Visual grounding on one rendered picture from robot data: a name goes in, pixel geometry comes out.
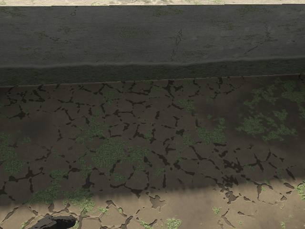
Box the robot left hand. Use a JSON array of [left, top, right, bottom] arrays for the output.
[[28, 215, 76, 229]]

